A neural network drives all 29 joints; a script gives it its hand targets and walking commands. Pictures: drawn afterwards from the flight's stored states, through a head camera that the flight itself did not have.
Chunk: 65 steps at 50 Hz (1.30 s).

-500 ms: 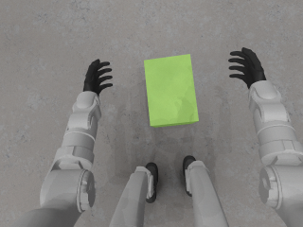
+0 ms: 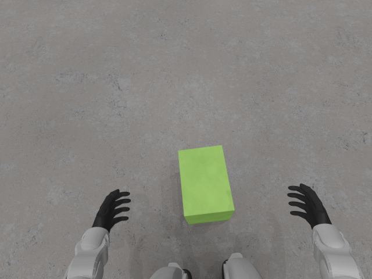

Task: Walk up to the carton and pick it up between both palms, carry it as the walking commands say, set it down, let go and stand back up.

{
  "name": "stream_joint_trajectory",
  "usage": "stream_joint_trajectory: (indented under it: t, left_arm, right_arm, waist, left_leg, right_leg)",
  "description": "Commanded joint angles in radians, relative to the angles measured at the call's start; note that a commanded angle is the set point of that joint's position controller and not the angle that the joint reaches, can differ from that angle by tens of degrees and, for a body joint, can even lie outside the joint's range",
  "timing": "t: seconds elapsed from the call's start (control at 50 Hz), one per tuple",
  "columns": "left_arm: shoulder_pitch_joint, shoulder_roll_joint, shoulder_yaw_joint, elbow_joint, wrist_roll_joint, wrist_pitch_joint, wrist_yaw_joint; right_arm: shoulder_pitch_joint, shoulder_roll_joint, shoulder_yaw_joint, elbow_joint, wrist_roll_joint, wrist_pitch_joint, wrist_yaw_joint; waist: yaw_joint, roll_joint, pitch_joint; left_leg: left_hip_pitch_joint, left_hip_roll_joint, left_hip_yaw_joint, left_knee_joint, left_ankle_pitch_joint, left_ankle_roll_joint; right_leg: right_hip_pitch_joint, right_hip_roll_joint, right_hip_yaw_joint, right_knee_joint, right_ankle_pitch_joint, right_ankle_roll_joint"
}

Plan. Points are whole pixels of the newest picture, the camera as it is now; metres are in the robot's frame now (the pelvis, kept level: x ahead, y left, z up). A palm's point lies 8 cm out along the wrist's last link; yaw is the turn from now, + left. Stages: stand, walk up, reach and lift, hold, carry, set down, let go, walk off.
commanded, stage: let go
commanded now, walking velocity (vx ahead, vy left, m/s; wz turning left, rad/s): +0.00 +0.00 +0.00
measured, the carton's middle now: (204, 186) +0.46 -0.01 -0.61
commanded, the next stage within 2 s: stand in 0.62 s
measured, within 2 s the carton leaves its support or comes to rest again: neither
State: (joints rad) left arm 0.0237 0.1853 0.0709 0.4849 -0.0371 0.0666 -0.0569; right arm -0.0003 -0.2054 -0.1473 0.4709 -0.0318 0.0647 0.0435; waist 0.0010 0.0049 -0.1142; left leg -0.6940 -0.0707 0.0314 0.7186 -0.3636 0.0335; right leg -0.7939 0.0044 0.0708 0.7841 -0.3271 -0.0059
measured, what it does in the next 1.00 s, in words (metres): stands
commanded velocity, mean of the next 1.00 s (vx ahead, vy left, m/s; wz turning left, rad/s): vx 0.00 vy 0.00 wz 0.00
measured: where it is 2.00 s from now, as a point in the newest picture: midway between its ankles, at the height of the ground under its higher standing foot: outside the picture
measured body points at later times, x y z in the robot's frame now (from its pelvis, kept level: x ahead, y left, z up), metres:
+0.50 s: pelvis +0.00 +0.00 +0.02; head +0.02 -0.01 +0.47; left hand +0.18 +0.22 -0.05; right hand +0.16 -0.25 -0.06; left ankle -0.02 +0.10 -0.71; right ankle +0.02 -0.11 -0.71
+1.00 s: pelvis +0.01 +0.00 +0.02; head +0.01 -0.01 +0.47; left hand +0.15 +0.25 -0.08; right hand +0.13 -0.28 -0.08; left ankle -0.02 +0.10 -0.71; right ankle +0.02 -0.11 -0.71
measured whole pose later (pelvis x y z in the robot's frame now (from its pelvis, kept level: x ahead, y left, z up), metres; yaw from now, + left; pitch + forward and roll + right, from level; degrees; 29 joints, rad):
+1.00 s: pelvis +0.01 +0.00 +0.02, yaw -2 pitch -3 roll +1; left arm 0.19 0.21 0.03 0.74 0.03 0.03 0.01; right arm 0.23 -0.28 -0.12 0.69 -0.03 0.01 0.01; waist 0.00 0.00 0.05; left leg -0.14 -0.05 0.03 0.53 -0.35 0.03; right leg -0.24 0.02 0.07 0.60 -0.31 -0.01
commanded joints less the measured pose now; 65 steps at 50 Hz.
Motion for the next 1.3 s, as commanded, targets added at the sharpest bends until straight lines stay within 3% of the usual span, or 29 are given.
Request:
stream_joint_trajectory:
  t: [0.0,0.02,0.12,0.14,0.18,0.26,0.3,0.32,0.34,0.38,0.42,0.48,0.5,0.54,0.56,0.58,0.62,0.68,0.76,0.78,0.82,0.88,0.9,0.98,1.02,1.08,1.12,1.18,1.28]
  left_arm:
    - [0.093,0.087,-0.036,-0.21,0.001,-0.043,-0.003]
    - [0.074,0.11,-0.021,-0.212,0.007,-0.042,0.0]
    - [0.134,0.115,-0.042,-0.184,0.03,-0.017,0.002]
    - [0.192,0.102,-0.04,-0.176,0.019,-0.013,0.002]
    - [0.148,0.123,-0.015,-0.126,0.046,0.015,0.002]
    - [0.112,0.12,-0.036,-0.17,0.056,0.027,-0.002]
    - [0.142,0.115,-0.023,-0.171,0.065,0.032,-0.005]
    - [0.144,0.117,-0.024,-0.17,0.058,0.041,-0.003]
    - [0.127,0.107,-0.02,-0.184,0.072,0.041,-0.005]
    - [0.135,0.108,-0.018,-0.185,0.062,0.048,-0.009]
    - [0.119,0.097,-0.015,-0.209,0.063,0.054,-0.009]
    - [0.137,0.11,-0.02,-0.24,0.069,0.051,-0.005]
    - [0.131,0.12,-0.016,-0.216,0.075,0.059,0.0]
    - [0.161,0.1,-0.012,-0.208,0.077,0.073,0.013]
    - [0.169,0.101,-0.023,-0.197,0.077,0.078,0.021]
    - [0.134,0.225,0.018,-0.016,0.058,0.026,0.06]
    - [0.112,0.241,0.019,0.016,0.072,-0.006,0.079]
    - [0.075,0.212,0.011,0.029,0.083,-0.028,0.083]
    - [0.105,0.234,0.019,0.084,0.076,-0.05,0.077]
    - [0.103,0.262,0.025,0.101,0.074,-0.051,0.079]
    - [0.103,0.246,0.021,0.122,0.082,-0.062,0.083]
    - [0.102,0.226,0.014,0.149,0.088,-0.068,0.076]
    - [0.104,0.22,0.011,0.163,0.081,-0.068,0.081]
    - [0.098,0.265,0.026,0.183,0.08,-0.075,0.084]
    - [0.116,0.235,0.013,0.205,0.081,-0.074,0.087]
    - [0.104,0.212,0.005,0.223,0.082,-0.078,0.087]
    - [0.105,0.241,0.009,0.233,0.081,-0.077,0.092]
    - [0.111,0.227,0.005,0.246,0.079,-0.076,0.09]
    - [0.074,0.263,0.012,0.27,0.076,-0.08,0.094]
  right_arm:
    - [0.097,-0.072,0.096,-0.15,0.028,-0.028,0.023]
    - [0.071,-0.076,0.089,-0.194,0.019,-0.034,0.018]
    - [0.121,-0.086,0.105,-0.244,0.032,-0.023,0.029]
    - [0.196,-0.107,0.082,-0.242,0.012,-0.016,0.026]
    - [0.159,-0.126,0.092,-0.17,0.018,0.008,0.035]
    - [0.145,-0.126,0.086,-0.239,0.025,0.038,0.049]
    - [0.153,-0.116,0.082,-0.259,0.036,0.034,0.052]
    - [0.204,-0.115,0.094,-0.223,0.032,0.059,0.049]
    - [0.181,-0.128,0.082,-0.223,0.041,0.05,0.056]
    - [0.177,-0.105,0.069,-0.236,0.028,0.054,0.052]
    - [0.159,-0.106,0.069,-0.238,0.034,0.059,0.055]
    - [0.167,-0.089,0.075,-0.24,0.047,0.054,0.049]
    - [0.171,-0.098,0.056,-0.255,0.04,0.051,0.04]
    - [0.168,-0.109,0.06,-0.248,0.043,0.045,0.034]
    - [0.181,-0.115,0.05,-0.23,0.032,0.045,0.026]
    - [0.179,-0.215,0.038,-0.014,-0.005,0.018,-0.026]
    - [0.193,-0.206,0.029,0.0,-0.018,-0.014,-0.044]
    - [0.213,-0.201,0.026,0.053,-0.023,-0.048,-0.045]
    - [0.171,-0.222,0.023,0.088,-0.023,-0.071,-0.046]
    - [0.176,-0.238,0.021,0.101,-0.019,-0.076,-0.055]
    - [0.16,-0.23,0.028,0.115,-0.01,-0.089,-0.052]
    - [0.161,-0.227,0.029,0.133,-0.014,-0.086,-0.055]
    - [0.216,-0.238,0.027,0.147,-0.007,-0.09,-0.058]
    - [0.214,-0.262,0.025,0.185,-0.009,-0.09,-0.061]
    - [0.212,-0.224,0.031,0.193,-0.004,-0.082,-0.064]
    - [0.214,-0.257,0.027,0.209,-0.004,-0.093,-0.067]
    - [0.228,-0.239,0.026,0.221,0.001,-0.087,-0.075]
    - [0.226,-0.247,0.027,0.239,0.0,-0.093,-0.075]
    - [0.238,-0.241,0.029,0.271,-0.002,-0.097,-0.074]
  waist:
    - [0.016,-0.013,-0.192]
    - [0.018,-0.06,-0.147]
    - [0.045,-0.018,0.042]
    - [0.025,-0.08,-0.007]
    - [0.038,-0.006,0.146]
    - [0.037,-0.022,0.184]
    - [0.038,-0.033,0.134]
    - [0.019,-0.037,0.205]
    - [0.019,0.063,0.192]
    - [0.012,-0.044,0.187]
    - [0.026,0.008,0.131]
    - [0.023,-0.008,0.103]
    - [0.007,-0.058,0.095]
    - [0.016,-0.03,0.032]
    - [0.015,-0.01,0.025]
    - [0.04,-0.103,-0.027]
    - [0.012,-0.15,-0.007]
    - [-0.017,-0.087,0.105]
    - [0.008,-0.061,0.121]
    - [0.007,-0.097,0.089]
    - [0.011,-0.045,0.104]
    - [0.019,-0.103,0.093]
    - [-0.006,-0.1,0.08]
    - [0.005,-0.078,0.092]
    - [0.01,-0.135,0.091]
    - [-0.002,-0.071,0.052]
    - [-0.009,-0.11,0.091]
    - [0.001,-0.063,0.066]
    - [0.0,-0.105,0.083]
  left_leg:
    - [0.263,0.06,-0.1,-0.197,0.342,-0.045]
    - [0.277,0.058,-0.097,-0.208,0.29,-0.04]
    - [0.346,0.059,-0.078,-0.291,0.219,-0.043]
    - [0.424,0.062,-0.088,-0.29,0.281,-0.044]
    - [0.341,0.084,-0.092,-0.339,0.174,-0.041]
    - [0.289,0.113,-0.104,-0.4,0.038,-0.015]
    - [0.308,0.088,-0.104,-0.375,0.143,-0.023]
    - [0.292,0.1,-0.111,-0.39,0.058,-0.007]
    - [0.332,0.094,-0.099,-0.382,0.099,-0.025]
    - [0.36,0.082,-0.104,-0.365,0.099,-0.019]
    - [0.422,0.081,-0.097,-0.345,0.137,-0.039]
    - [0.439,0.071,-0.099,-0.326,0.226,-0.035]
    - [0.429,0.055,-0.09,-0.301,0.231,-0.039]
    - [0.482,0.069,-0.115,-0.282,0.333,-0.043]
    - [0.498,0.064,-0.112,-0.276,0.376,-0.048]
    - [0.455,0.095,-0.068,-0.194,0.382,-0.066]
    - [0.505,0.103,-0.106,-0.229,0.225,-0.059]
    - [0.485,0.118,-0.145,-0.287,0.062,-0.037]
    - [0.44,0.139,-0.18,-0.333,0.128,-0.03]
    - [0.436,0.144,-0.192,-0.33,0.155,-0.022]
    - [0.407,0.159,-0.219,-0.34,0.09,-0.015]
    - [0.459,0.141,-0.193,-0.322,0.142,-0.015]
    - [0.481,0.14,-0.174,-0.309,0.207,-0.021]
    - [0.485,0.141,-0.163,-0.318,0.24,-0.03]
    - [0.523,0.143,-0.161,-0.29,0.276,-0.025]
    - [0.526,0.156,-0.171,-0.305,0.315,-0.019]
    - [0.539,0.151,-0.177,-0.303,0.326,-0.02]
    - [0.538,0.149,-0.168,-0.306,0.31,-0.018]
    - [0.524,0.15,-0.165,-0.311,0.354,-0.019]
  right_leg:
    - [0.639,0.013,-0.04,-0.223,0.333,0.013]
    - [0.643,0.014,-0.043,-0.237,0.3,0.022]
    - [0.715,0.017,-0.041,-0.323,0.231,0.015]
    - [0.775,0.028,-0.066,-0.306,0.281,0.027]
    - [0.759,0.031,-0.073,-0.312,0.21,0.036]
    - [0.869,0.053,-0.082,-0.307,0.168,0.049]
    - [0.924,0.038,-0.061,-0.313,0.253,0.037]
    - [0.909,0.05,-0.081,-0.303,0.205,0.047]
    - [0.885,0.045,-0.075,-0.305,0.218,0.032]
    - [0.89,0.034,-0.073,-0.316,0.2,0.038]
    - [0.89,0.028,-0.084,-0.311,0.2,0.035]
    - [0.877,0.02,-0.067,-0.302,0.266,0.03]
    - [0.891,0.012,-0.061,-0.311,0.285,0.03]
    - [0.875,0.02,-0.055,-0.281,0.304,0.031]
    - [0.852,0.022,-0.058,-0.276,0.328,0.029]
    - [0.721,-0.052,0.02,-0.27,0.421,0.009]
    - [0.612,-0.058,0.059,-0.314,0.223,-0.014]
    - [0.488,-0.051,0.089,-0.355,-0.003,-0.017]
    - [0.567,-0.026,0.051,-0.32,0.09,0.0]
    - [0.587,-0.03,0.057,-0.319,0.095,-0.01]
    - [0.617,-0.033,0.058,-0.332,0.102,-0.014]
    - [0.586,-0.042,0.069,-0.351,0.107,-0.014]
    - [0.594,-0.046,0.075,-0.338,0.153,-0.013]
    - [0.588,-0.044,0.076,-0.347,0.169,-0.014]
    - [0.57,-0.06,0.088,-0.352,0.247,-0.017]
    - [0.619,-0.058,0.087,-0.332,0.262,-0.024]
    - [0.58,-0.063,0.092,-0.344,0.28,-0.025]
    - [0.603,-0.064,0.091,-0.339,0.286,-0.035]
    - [0.618,-0.065,0.08,-0.329,0.318,-0.027]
